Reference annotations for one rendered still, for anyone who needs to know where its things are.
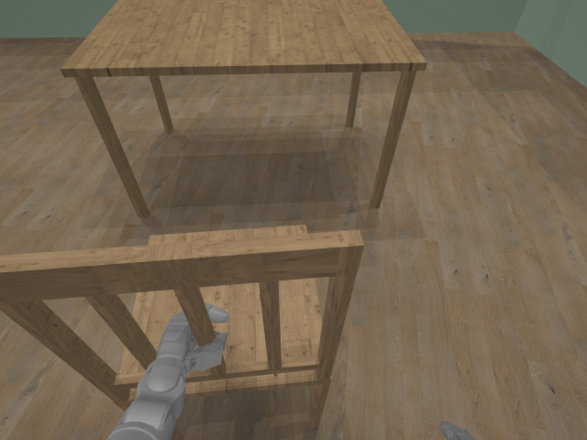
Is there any robot right hand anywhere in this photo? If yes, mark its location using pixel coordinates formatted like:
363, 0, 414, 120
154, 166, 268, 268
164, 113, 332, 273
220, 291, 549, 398
440, 422, 476, 440

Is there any chair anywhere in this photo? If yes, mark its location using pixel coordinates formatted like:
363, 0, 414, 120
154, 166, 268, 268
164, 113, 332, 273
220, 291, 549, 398
0, 225, 364, 440

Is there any table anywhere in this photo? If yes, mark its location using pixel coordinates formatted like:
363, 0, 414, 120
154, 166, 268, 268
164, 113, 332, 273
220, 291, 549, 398
61, 0, 427, 218

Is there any robot left forearm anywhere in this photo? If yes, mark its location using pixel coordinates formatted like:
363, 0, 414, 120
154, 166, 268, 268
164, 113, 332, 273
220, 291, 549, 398
106, 357, 187, 440

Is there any robot left hand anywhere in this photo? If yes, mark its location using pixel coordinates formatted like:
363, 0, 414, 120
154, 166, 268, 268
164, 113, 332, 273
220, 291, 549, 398
156, 302, 229, 373

